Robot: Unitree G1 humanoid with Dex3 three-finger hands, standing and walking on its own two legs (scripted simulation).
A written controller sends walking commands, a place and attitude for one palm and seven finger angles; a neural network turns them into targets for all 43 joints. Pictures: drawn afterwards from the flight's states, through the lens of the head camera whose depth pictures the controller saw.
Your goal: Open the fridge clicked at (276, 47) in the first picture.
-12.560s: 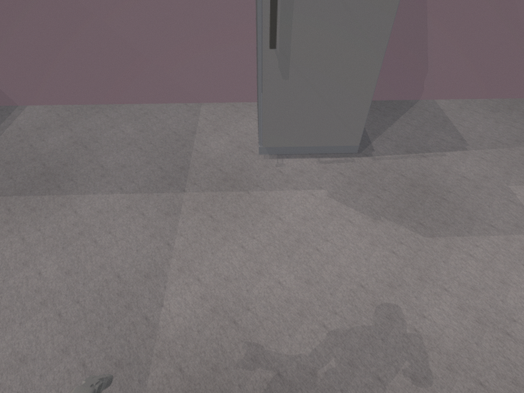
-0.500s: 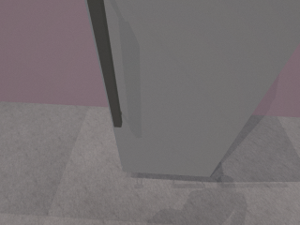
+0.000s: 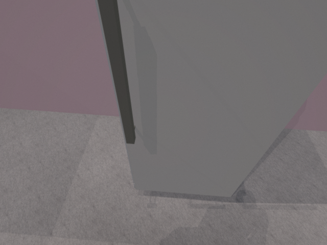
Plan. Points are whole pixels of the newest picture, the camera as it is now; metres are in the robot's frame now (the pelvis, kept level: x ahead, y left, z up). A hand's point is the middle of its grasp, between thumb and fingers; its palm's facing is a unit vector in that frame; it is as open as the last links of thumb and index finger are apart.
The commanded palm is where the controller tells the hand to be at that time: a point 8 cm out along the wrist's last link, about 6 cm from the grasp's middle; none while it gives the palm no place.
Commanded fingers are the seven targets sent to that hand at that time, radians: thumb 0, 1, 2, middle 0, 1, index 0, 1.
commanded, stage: look again from close up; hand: left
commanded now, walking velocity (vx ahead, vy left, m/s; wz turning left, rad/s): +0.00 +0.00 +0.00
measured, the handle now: (123, 80) +0.48 +0.14 +0.15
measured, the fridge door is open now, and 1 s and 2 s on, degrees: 0 0 0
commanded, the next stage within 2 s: raise the hand to about handle height in 0.40 s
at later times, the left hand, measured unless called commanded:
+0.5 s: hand out of the picture +0.03 +0.18 -0.17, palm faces +0.00 -0.98 -0.22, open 7.4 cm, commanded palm +0.10 +0.23 -0.07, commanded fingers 0.00 0.88 0.89 -0.20 -0.31 -0.20 -0.31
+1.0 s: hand out of the picture +0.11 +0.20 -0.04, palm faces +0.17 -0.98 -0.04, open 9.0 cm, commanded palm +0.12 +0.25 -0.02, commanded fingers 0.00 0.29 0.64 -0.24 -0.69 -0.24 -0.69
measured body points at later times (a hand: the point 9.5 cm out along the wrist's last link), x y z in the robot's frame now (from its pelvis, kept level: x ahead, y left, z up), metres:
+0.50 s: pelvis +0.01 -0.01 +0.00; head +0.02 -0.01 +0.45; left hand +0.03 +0.23 -0.15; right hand +0.04 -0.24 -0.16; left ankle +0.01 +0.10 -0.74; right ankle -0.02 -0.11 -0.74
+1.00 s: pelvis -0.04 -0.03 -0.07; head -0.01 -0.02 +0.38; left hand +0.09 +0.26 -0.03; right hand +0.19 -0.28 -0.10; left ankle +0.01 +0.10 -0.74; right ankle -0.02 -0.11 -0.74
